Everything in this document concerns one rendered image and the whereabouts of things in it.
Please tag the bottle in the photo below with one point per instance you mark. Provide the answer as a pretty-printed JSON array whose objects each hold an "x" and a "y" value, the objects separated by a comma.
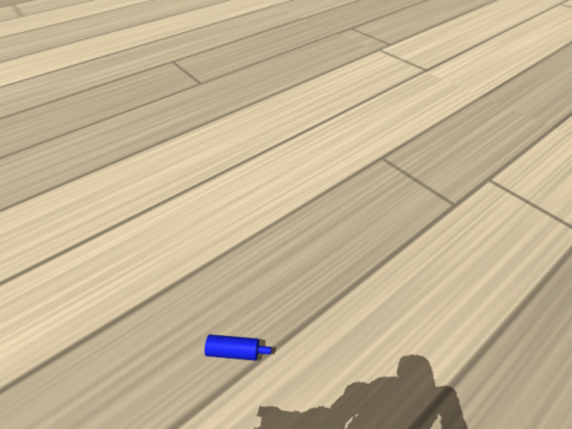
[{"x": 234, "y": 347}]

